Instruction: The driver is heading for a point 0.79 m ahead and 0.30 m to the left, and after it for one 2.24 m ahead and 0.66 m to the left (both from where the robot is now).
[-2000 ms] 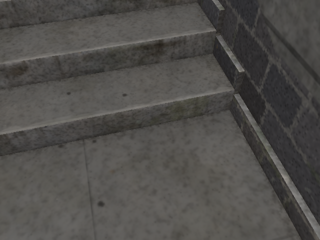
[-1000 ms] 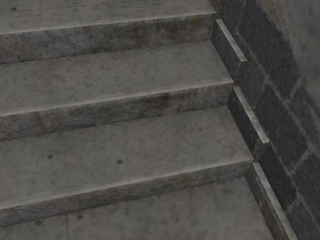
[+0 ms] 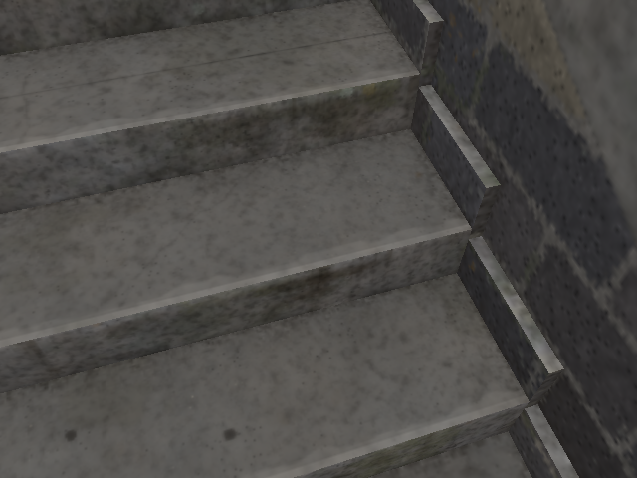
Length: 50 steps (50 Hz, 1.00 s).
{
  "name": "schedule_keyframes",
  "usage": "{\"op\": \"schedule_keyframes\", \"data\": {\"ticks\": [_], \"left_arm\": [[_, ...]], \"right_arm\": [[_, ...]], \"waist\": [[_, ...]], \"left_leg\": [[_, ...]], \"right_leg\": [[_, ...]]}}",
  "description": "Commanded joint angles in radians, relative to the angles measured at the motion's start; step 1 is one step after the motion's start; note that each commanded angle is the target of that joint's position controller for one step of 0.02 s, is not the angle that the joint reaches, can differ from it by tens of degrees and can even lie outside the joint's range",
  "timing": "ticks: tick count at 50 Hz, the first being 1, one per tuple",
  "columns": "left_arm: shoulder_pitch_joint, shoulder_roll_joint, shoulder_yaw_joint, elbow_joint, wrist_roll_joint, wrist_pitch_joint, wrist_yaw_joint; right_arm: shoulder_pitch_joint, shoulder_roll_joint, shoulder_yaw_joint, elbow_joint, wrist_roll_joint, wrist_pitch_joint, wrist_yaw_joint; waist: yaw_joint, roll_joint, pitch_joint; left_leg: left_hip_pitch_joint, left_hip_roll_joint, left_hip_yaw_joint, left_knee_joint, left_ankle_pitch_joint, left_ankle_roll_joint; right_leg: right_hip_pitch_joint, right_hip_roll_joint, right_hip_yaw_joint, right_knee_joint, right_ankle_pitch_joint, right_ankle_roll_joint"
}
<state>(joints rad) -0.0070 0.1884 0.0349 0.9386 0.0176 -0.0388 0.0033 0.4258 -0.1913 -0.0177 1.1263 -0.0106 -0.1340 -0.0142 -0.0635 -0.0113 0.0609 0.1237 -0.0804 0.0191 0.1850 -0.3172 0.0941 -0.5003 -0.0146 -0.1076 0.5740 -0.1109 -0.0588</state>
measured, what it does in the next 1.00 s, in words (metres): climbs, turning left: right foot, then left foot 0.15 m higher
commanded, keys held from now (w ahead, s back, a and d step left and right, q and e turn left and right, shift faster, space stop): w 0.04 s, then w+q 0.52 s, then q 0.44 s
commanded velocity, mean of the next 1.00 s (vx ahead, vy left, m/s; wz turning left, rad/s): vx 0.37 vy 0.00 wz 0.44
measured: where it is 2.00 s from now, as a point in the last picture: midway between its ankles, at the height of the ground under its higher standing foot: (140, 254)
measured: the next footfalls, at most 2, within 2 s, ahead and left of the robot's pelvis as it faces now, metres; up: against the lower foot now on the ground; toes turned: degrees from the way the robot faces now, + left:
right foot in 0.06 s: +0.19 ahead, -0.08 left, +0.00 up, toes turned -4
left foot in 0.66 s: +0.53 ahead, +0.21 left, +0.15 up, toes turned +20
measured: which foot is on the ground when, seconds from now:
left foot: down 0.00-0.08, up 0.10-0.64, down 0.66-1.00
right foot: up 0.00-0.04, down 0.06-0.66, up 0.68-1.00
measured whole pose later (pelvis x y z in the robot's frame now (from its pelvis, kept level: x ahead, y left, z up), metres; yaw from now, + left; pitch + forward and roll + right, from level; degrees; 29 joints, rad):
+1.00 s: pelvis +0.48 +0.16 +0.14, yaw +27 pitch +4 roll -4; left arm 0.06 0.22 -0.02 0.59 -0.02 -0.13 -0.01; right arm 0.40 -0.25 -0.04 0.90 -0.09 -0.05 0.07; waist -0.02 0.02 -0.01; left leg -0.42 -0.12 -0.08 0.65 -0.27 0.11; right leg -1.29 0.02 0.15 2.07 -0.16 -0.05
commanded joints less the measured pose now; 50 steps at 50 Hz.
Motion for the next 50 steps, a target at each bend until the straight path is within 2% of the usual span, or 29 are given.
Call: {"op": "schedule_keyframes", "data": {"ticks": [1,2,3,4,5,6,9,13,16,19,21,24,27,28,30,32,33,34,35,36,37,38,40,41,42,43,44,46,50], "left_arm": [[0.084,0.107,0.024,-0.034,0.007,-0.030,0.018],[0.218,0.118,0.034,0.011,0.014,-0.042,0.025],[0.348,0.152,0.045,0.029,0.036,-0.053,0.048],[0.490,0.239,0.066,0.030,0.051,-0.054,0.055],[0.422,0.272,0.076,0.045,0.035,-0.044,0.041],[0.269,0.192,0.058,0.001,0.004,-0.039,0.024],[0.196,0.072,0.009,-0.006,0.004,-0.053,0.022],[0.277,0.131,0.016,0.035,0.000,-0.074,0.031],[0.327,0.105,0.009,0.045,0.006,-0.074,0.022],[0.470,0.111,0.006,0.082,0.028,-0.071,0.045],[0.515,0.087,0.001,0.098,0.035,-0.067,0.054],[0.575,0.108,-0.001,0.117,0.067,-0.071,0.048],[0.549,0.118,-0.011,0.141,0.048,-0.076,0.032],[0.556,0.099,-0.019,0.153,0.037,-0.076,0.039],[0.442,0.146,-0.015,0.108,-0.016,-0.071,0.044],[0.418,0.318,0.027,0.049,-0.054,-0.075,0.029],[0.321,0.376,0.055,-0.001,-0.084,-0.068,0.002],[0.346,0.301,0.047,-0.024,-0.070,-0.081,-0.022],[0.357,0.139,0.018,-0.154,-0.050,-0.083,-0.048],[0.441,0.129,0.015,-0.155,-0.006,-0.074,-0.049],[0.422,0.100,0.016,-0.174,-0.013,-0.049,-0.035],[0.393,0.066,0.015,-0.184,0.010,-0.030,-0.013],[0.312,0.026,0.001,-0.242,0.033,0.008,0.025],[0.384,0.097,0.001,-0.257,-0.007,-0.039,-0.049],[0.324,0.119,0.010,-0.282,-0.017,-0.063,-0.054],[0.254,0.091,-0.003,-0.285,-0.028,-0.077,-0.049],[0.220,0.091,-0.016,-0.323,-0.032,-0.086,-0.045],[0.153,0.064,-0.035,-0.355,-0.039,-0.100,-0.022],[0.123,0.054,-0.067,-0.377,-0.042,-0.085,-0.007]], "right_arm": [[-0.014,-0.173,-0.029,-0.030,0.007,-0.013,-0.005],[-0.033,-0.175,-0.029,-0.035,0.011,-0.006,-0.006],[-0.050,-0.162,-0.022,-0.052,0.029,0.006,-0.003],[-0.027,-0.084,0.003,-0.079,0.043,0.006,0.004],[0.066,-0.072,-0.007,-0.049,0.028,0.026,0.006],[0.008,-0.149,-0.022,-0.058,-0.011,0.036,0.009],[-0.089,-0.079,-0.012,-0.089,-0.026,0.052,0.026],[-0.144,-0.047,-0.002,-0.124,-0.029,0.079,0.038],[-0.180,-0.042,-0.003,-0.145,-0.037,0.100,0.043],[-0.320,-0.034,-0.016,-0.232,-0.036,0.124,0.028],[-0.368,-0.002,-0.022,-0.280,-0.027,0.130,0.007],[-0.538,0.034,-0.016,-0.406,-0.016,0.111,-0.021],[-0.778,0.065,0.031,-0.602,-0.015,0.107,-0.023],[-0.802,0.082,0.044,-0.637,-0.011,0.112,-0.015],[-0.573,0.100,0.061,-0.587,-0.008,0.137,0.022],[-0.199,0.011,0.018,-0.492,-0.006,0.146,0.015],[-0.019,-0.061,-0.009,-0.440,-0.003,0.137,0.021],[-0.043,-0.161,-0.045,-0.428,-0.019,0.118,0.024],[-0.115,-0.373,-0.102,-0.441,-0.022,0.131,0.002],[-0.175,-0.320,-0.116,-0.459,-0.015,0.142,-0.005],[-0.242,-0.251,-0.098,-0.467,-0.023,0.143,-0.004],[-0.305,-0.167,-0.083,-0.444,-0.014,0.151,0.006],[-0.352,-0.081,-0.057,-0.401,-0.012,0.143,-0.007],[-0.265,-0.072,-0.030,-0.366,-0.025,0.119,0.048],[-0.198,-0.112,-0.045,-0.323,-0.062,0.116,0.068],[-0.158,-0.126,-0.043,-0.280,-0.073,0.112,0.073],[-0.147,-0.181,-0.061,-0.300,-0.076,0.116,0.082],[-0.047,-0.176,-0.058,-0.269,-0.076,0.087,0.080],[0.027,-0.165,-0.026,-0.261,-0.084,0.052,0.084]], "waist": [[0.094,0.107,-0.055],[0.154,0.083,-0.116],[0.211,0.034,-0.210],[0.236,-0.085,-0.317],[0.134,-0.199,-0.265],[0.078,-0.019,-0.131],[0.042,0.016,-0.034],[0.042,-0.042,-0.061],[0.053,-0.108,-0.069],[0.112,-0.135,0.010],[0.093,-0.086,0.078],[0.109,-0.013,0.129],[0.094,0.034,0.154],[0.099,0.010,0.134],[0.013,0.039,0.040],[-0.148,-0.137,-0.263],[-0.222,-0.224,-0.447],[-0.187,-0.180,-0.460],[-0.071,0.301,-0.526],[0.001,0.107,-0.576],[0.034,0.068,-0.501],[0.073,-0.004,-0.334],[0.109,0.095,-0.149],[0.101,0.119,-0.236],[0.082,0.070,-0.176],[0.080,0.021,-0.151],[0.092,0.046,-0.176],[0.090,0.111,-0.158],[0.089,0.087,-0.070]], "left_leg": [[-0.059,0.252,-0.067,0.201,1.111,0.078],[-0.082,0.228,-0.045,0.352,1.094,0.063],[-0.235,0.200,-0.064,0.532,0.907,0.039],[-0.428,0.107,-0.014,0.825,0.437,0.021],[-0.658,-0.037,-0.038,1.088,-0.160,0.015],[-0.697,0.075,-0.112,1.071,-0.075,0.037],[-0.653,0.131,-0.090,0.955,0.033,0.011],[-0.735,0.162,-0.035,0.955,0.114,-0.011],[-0.779,0.159,0.035,1.059,0.134,-0.028],[-1.138,0.156,0.001,1.509,-0.003,-0.028],[-1.446,0.156,-0.108,1.755,-0.122,-0.021],[-1.711,0.142,-0.094,1.979,-0.249,0.005],[-1.644,0.170,0.000,1.668,-0.331,0.033],[-1.525,0.161,0.060,1.548,-0.323,0.033],[-0.913,0.140,0.177,1.153,-0.087,0.051],[-0.517,-0.023,0.252,1.109,-0.077,0.084],[-0.350,-0.042,0.153,0.883,0.042,0.108],[-0.184,0.034,-0.219,0.635,0.163,0.138],[-0.057,0.366,-0.833,0.340,0.768,0.247],[-0.086,0.373,-0.879,0.316,0.843,0.225],[-0.229,0.340,-0.780,0.318,0.517,0.239],[-0.387,0.286,-0.685,0.324,0.227,0.207],[-0.588,0.172,-0.501,0.325,-0.001,0.144],[-0.545,0.195,-0.535,0.224,-0.008,0.107],[-0.547,0.234,-0.553,0.244,0.185,0.079],[-0.517,0.210,-0.483,0.263,0.233,0.005],[-0.474,0.219,-0.428,0.263,0.253,-0.029],[-0.412,0.162,-0.356,0.287,0.343,-0.093],[-0.475,0.114,-0.327,0.267,0.142,-0.077]], "right_leg": [[0.195,0.078,-0.040,-0.075,0.017,-0.043],[0.332,0.086,-0.039,-0.142,0.050,-0.060],[0.538,-0.035,0.080,-0.172,0.060,-0.092],[0.724,-0.308,0.405,-0.238,-0.181,-0.174],[0.693,-0.447,0.779,-0.384,-0.283,-0.289],[0.540,-0.393,0.624,-0.407,-0.419,-0.239],[0.363,-0.281,0.320,-0.484,-0.113,-0.164],[0.404,-0.247,0.125,-0.472,0.106,-0.153],[0.385,-0.230,0.043,-0.442,0.054,-0.151],[0.492,-0.316,0.145,-0.437,-0.139,-0.207],[0.602,-0.360,0.169,-0.440,-0.321,-0.178],[0.690,-0.383,0.107,-0.405,-0.121,-0.108],[0.552,-0.302,-0.037,-0.511,-0.181,-0.024],[0.483,-0.268,-0.081,-0.569,-0.158,-0.034],[0.233,-0.221,-0.184,-0.611,0.439,-0.097],[0.386,-0.262,-0.187,-0.136,1.613,-0.128],[0.479,-0.236,-0.184,0.192,1.640,-0.062],[0.293,-0.183,-0.090,0.550,0.789,0.032],[-0.082,0.076,-0.008,1.035,-0.290,0.117],[-0.075,0.013,0.210,1.166,-0.196,0.073],[-0.113,0.007,0.177,1.236,-0.126,0.069],[-0.184,-0.017,0.163,1.250,-0.106,0.065],[-0.295,-0.024,0.176,1.323,-0.105,0.042],[-0.411,0.030,0.363,1.327,-0.020,-0.040],[-0.513,0.039,0.371,1.324,0.041,-0.019],[-0.617,0.053,0.366,1.332,0.068,-0.041],[-0.673,0.024,0.301,1.314,0.034,-0.014],[-0.791,0.033,0.216,1.516,-0.021,0.002],[-0.920,0.036,0.193,1.627,-0.068,0.021]]}}
Keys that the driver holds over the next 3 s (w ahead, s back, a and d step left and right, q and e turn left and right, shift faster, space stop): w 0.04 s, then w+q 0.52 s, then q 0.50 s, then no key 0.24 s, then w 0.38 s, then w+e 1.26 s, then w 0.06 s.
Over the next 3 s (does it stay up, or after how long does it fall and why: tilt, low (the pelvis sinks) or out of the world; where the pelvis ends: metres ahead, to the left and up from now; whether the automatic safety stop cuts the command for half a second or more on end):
stays up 1.33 0.60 0.59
